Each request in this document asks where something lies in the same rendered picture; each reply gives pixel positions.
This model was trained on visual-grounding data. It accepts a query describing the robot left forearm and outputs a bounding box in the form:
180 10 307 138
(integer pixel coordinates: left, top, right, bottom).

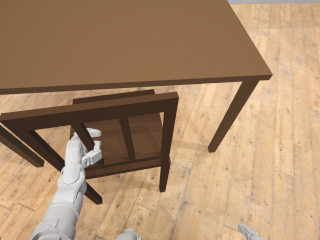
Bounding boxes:
30 163 87 240

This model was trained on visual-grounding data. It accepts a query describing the robot left shin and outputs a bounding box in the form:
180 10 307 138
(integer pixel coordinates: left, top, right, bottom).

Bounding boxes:
124 229 136 234

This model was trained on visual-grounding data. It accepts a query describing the robot left hand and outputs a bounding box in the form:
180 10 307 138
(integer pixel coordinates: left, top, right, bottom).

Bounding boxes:
64 128 102 169

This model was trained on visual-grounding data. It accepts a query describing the chair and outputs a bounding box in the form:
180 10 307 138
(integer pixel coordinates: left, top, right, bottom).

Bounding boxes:
0 89 179 205

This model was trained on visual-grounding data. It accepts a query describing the robot right hand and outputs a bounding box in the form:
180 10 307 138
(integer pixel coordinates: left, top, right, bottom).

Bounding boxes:
238 224 264 240

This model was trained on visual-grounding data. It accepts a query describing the table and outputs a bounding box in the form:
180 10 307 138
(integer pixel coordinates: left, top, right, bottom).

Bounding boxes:
0 0 273 168

